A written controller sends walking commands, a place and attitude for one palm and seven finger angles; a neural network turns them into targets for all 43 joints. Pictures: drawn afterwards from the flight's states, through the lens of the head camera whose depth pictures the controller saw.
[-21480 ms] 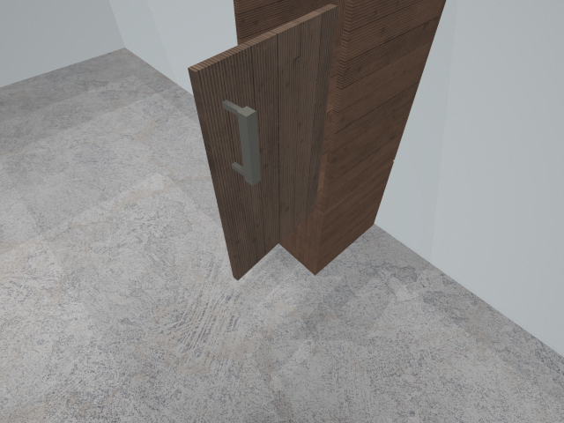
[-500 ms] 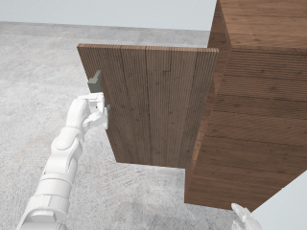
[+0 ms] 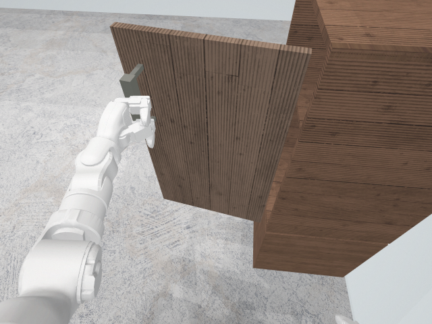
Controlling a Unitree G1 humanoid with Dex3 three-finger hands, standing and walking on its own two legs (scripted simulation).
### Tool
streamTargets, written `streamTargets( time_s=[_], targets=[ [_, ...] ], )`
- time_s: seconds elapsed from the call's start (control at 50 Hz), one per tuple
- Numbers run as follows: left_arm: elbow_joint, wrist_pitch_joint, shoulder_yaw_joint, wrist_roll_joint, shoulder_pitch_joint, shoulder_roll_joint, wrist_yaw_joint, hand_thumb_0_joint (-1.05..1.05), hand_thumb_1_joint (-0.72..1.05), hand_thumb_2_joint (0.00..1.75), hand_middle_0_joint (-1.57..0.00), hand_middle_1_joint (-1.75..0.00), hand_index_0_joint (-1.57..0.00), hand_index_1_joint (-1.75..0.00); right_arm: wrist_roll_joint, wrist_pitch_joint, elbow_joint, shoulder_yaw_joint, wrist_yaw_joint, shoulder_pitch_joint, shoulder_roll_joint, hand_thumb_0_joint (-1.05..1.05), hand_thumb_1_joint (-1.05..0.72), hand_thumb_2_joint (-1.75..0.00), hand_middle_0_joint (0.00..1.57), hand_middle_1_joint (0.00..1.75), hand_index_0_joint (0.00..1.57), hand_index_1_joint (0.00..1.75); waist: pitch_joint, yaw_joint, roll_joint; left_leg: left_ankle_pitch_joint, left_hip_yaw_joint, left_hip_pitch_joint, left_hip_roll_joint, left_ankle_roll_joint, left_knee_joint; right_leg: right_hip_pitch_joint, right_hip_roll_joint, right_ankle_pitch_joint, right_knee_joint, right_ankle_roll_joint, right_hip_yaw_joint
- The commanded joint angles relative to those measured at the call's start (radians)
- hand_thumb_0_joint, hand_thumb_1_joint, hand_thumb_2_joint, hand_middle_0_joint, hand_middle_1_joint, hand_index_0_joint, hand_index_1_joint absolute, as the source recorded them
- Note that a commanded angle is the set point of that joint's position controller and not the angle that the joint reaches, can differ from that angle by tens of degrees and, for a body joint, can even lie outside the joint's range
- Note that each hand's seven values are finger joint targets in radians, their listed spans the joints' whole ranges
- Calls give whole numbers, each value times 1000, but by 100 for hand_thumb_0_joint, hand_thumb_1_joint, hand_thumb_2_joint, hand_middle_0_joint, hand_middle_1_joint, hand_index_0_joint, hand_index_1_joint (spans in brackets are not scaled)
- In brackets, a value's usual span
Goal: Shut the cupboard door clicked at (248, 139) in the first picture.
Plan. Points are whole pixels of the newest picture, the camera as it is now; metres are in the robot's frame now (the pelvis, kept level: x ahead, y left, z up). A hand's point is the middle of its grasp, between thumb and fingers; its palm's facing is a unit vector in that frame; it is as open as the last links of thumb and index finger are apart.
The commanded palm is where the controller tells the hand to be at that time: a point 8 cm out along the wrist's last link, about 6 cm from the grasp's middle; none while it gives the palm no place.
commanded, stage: push the door shut along its arc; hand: left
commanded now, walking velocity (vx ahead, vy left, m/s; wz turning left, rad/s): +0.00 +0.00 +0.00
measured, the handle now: (141, 103) +0.52 +0.15 +0.12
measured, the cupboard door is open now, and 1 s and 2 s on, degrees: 80 66 59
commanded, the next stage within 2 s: pull the fist back off the door in 0.96 s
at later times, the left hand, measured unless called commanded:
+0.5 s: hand (178, 110) +0.49 +0.07 +0.13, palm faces -0.38 -0.93 -0.03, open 3.1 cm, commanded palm +0.50 +0.11 +0.13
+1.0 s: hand (192, 98) +0.53 +0.04 +0.13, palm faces -0.46 -0.89 -0.02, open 2.9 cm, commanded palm +0.55 +0.07 +0.13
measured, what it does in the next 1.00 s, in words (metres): stands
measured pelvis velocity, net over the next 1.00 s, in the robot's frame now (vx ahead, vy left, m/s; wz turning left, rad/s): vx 0.01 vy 0.00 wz -0.01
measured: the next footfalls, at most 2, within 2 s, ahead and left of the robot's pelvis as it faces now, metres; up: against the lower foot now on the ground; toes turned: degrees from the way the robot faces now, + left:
none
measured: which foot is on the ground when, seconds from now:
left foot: down 0.00-1.00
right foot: down 0.00-1.00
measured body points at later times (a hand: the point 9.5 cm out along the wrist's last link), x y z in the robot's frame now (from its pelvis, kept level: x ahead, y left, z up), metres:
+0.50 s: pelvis +0.01 +0.01 -0.01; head +0.08 +0.01 +0.44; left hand +0.51 +0.12 +0.13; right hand +0.03 -0.26 -0.13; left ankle +0.00 +0.08 -0.72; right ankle +0.00 -0.09 -0.72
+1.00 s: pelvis +0.01 +0.00 -0.01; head +0.12 -0.01 +0.42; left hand +0.54 +0.09 +0.14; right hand -0.01 -0.28 -0.13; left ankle +0.00 +0.08 -0.72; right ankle +0.00 -0.09 -0.72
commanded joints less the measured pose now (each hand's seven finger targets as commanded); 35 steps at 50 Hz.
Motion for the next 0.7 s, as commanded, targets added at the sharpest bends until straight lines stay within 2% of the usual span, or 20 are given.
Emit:
streamTargets(
  time_s=[0.0,0.02,0.04,0.06,0.16,0.18,0.2,0.22,0.28,0.3,0.32,0.34,0.38,0.44,0.5,0.54,0.6,0.62,0.66,0.68],
  targets=[
    [-168,-79,-15,-1,-622,96,-29,0,90,90,-130,-150,-130,-150,-6,-38,-86,-56,-9,35,-152,0,-90,-90,20,30,20,30,-280,-80,-47,201,-84,219,52,-11,-59,-40,-21,216,-80,18,60],
    [-161,-83,-32,2,-652,80,-31,0,90,90,-130,-150,-130,-150,-5,-42,-84,-56,-7,39,-153,0,-90,-90,20,30,20,30,-280,-89,-36,194,-88,226,52,-13,-59,-63,-18,206,-76,18,57],
    [-139,-81,-30,2,-650,74,-34,0,90,90,-130,-150,-130,-150,-7,-44,-80,-58,-6,44,-156,0,-90,-90,20,30,20,30,-290,-87,-21,192,-91,234,52,-15,-55,-80,-17,196,-72,15,57],
    [-137,-83,-25,5,-680,88,-36,0,90,90,-130,-150,-130,-150,-11,-46,-72,-59,-6,58,-159,0,-90,-90,20,30,20,30,-308,-95,-12,195,-97,243,53,-16,-52,-90,-17,193,-67,15,55],
    [-108,-85,-43,8,-727,63,-62,0,90,90,-130,-150,-130,-150,-20,-52,-57,-65,1,91,-165,0,-90,-90,20,30,20,30,-368,-101,17,268,-112,287,55,-24,-28,-126,-12,221,-42,9,44],
    [-113,-87,-12,7,-733,96,-63,0,90,90,-130,-150,-130,-150,-22,-53,-56,-69,1,101,-170,0,-90,-90,20,30,20,30,-391,-100,11,286,-115,298,56,-24,-22,-126,-11,233,-39,9,45],
    [-112,-90,-24,8,-733,87,-67,0,90,90,-130,-150,-130,-150,-26,-49,-51,-70,0,110,-168,0,-90,-90,20,30,20,30,-405,-98,1,317,-119,308,60,-26,-21,-120,-11,245,-33,9,40],
    [-116,-88,-36,7,-735,68,-70,0,90,90,-130,-150,-130,-150,-24,-50,-55,-71,2,107,-167,0,-90,-90,20,30,20,30,-400,-100,22,327,-121,315,61,-28,-16,-141,-8,243,-31,9,39],
    [-77,-80,-34,11,-776,69,-68,0,90,90,-130,-150,-130,-150,-29,-48,-45,-68,5,123,-171,0,-90,-90,20,30,20,30,-354,-112,3,302,-125,280,59,-29,-16,-168,-6,227,-29,9,35],
    [-59,-81,-23,15,-781,83,-62,0,90,90,-130,-150,-130,-150,-31,-42,-35,-72,2,135,-173,0,-90,-90,20,30,20,30,-350,-113,-21,310,-124,271,64,-26,-15,-163,-7,228,-29,10,36],
    [-79,-84,-38,19,-812,69,-62,0,90,90,-130,-150,-130,-150,-34,-46,-38,-71,5,135,-172,0,-90,-90,20,30,20,30,-368,-121,-4,312,-125,281,60,-25,-12,-173,-4,230,-26,11,35],
    [-58,-84,-15,23,-800,92,-61,0,90,90,-130,-150,-130,-150,-33,-46,-39,-73,6,139,-176,0,-90,-90,20,30,20,30,-372,-112,5,301,-127,280,60,-28,-11,-178,-5,219,-25,8,38],
    [-48,-80,-21,26,-829,82,-62,0,90,90,-130,-150,-130,-150,-36,-45,-37,-72,7,146,-175,0,-90,-90,20,30,20,30,-380,-122,17,301,-130,286,59,-29,-5,-195,-4,218,-18,7,36],
    [-38,-74,21,26,-848,124,-59,0,90,90,-130,-150,-130,-150,-43,-39,-38,-73,7,162,-178,0,-90,-90,20,30,20,30,-420,-118,4,347,-125,283,59,-28,5,-173,-2,256,-10,9,38],
    [8,-73,25,40,-862,129,-53,0,90,90,-130,-150,-130,-150,-48,-29,-35,-72,7,180,-177,0,-90,-90,20,30,20,30,-402,-125,-6,346,-119,251,59,-22,12,-175,-2,261,-5,10,39],
    [33,-66,108,48,-840,218,-49,0,90,90,-130,-150,-130,-150,-52,-23,-44,-73,10,190,-183,0,-90,-90,20,30,20,30,-431,-109,-15,357,-107,223,53,-20,21,-135,1,296,1,10,48],
    [53,-69,125,64,-803,240,-57,0,90,90,-130,-150,-130,-150,-54,-4,-60,-76,10,203,-181,0,-90,-90,20,30,20,30,-459,-100,-25,413,-91,199,53,-15,36,-94,1,362,17,12,53],
    [43,-71,105,68,-825,222,-63,0,90,90,-130,-150,-130,-150,-53,2,-64,-74,11,204,-178,0,-90,-90,20,30,20,30,-439,-114,-36,409,-86,187,51,-10,40,-103,6,372,10,17,55],
    [56,-64,91,68,-836,208,-79,0,90,90,-130,-150,-130,-150,-52,8,-64,-78,11,208,-177,0,-90,-90,20,30,20,30,-427,-123,-41,378,-75,172,48,-7,46,-106,8,371,2,21,59],
    [37,-66,97,69,-863,224,-85,0,90,90,-130,-150,-130,-150,-51,11,-61,-80,9,215,-181,0,-90,-90,20,30,20,30,-436,-131,-35,361,-70,165,47,-5,48,-101,6,374,0,23,64]
  ],
)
